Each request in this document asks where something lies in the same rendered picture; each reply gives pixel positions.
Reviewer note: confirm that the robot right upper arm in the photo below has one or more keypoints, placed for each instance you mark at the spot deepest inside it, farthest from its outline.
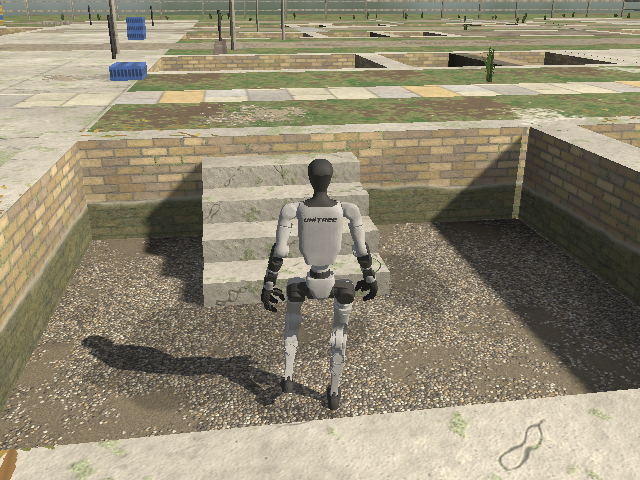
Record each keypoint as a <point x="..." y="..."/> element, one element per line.
<point x="351" y="212"/>

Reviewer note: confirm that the left robot hand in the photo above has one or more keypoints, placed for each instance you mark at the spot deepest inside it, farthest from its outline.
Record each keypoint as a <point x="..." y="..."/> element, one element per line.
<point x="266" y="297"/>

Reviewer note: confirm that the right robot forearm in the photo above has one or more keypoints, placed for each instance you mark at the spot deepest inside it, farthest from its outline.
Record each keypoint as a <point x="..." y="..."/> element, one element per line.
<point x="367" y="266"/>

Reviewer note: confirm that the left robot forearm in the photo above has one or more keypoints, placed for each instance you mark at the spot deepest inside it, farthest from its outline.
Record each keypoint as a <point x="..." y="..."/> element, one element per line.
<point x="272" y="271"/>

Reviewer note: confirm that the robot right thigh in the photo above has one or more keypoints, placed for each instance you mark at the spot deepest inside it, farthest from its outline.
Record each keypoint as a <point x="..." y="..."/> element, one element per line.
<point x="344" y="294"/>

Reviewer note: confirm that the robot torso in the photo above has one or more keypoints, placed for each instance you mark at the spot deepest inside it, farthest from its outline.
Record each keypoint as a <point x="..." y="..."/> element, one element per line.
<point x="320" y="236"/>

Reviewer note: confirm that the right robot hand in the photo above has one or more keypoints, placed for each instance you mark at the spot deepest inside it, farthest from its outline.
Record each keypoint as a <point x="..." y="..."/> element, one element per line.
<point x="366" y="286"/>

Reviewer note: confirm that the robot left upper arm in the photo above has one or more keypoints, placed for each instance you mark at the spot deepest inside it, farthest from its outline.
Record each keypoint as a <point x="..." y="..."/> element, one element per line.
<point x="288" y="212"/>

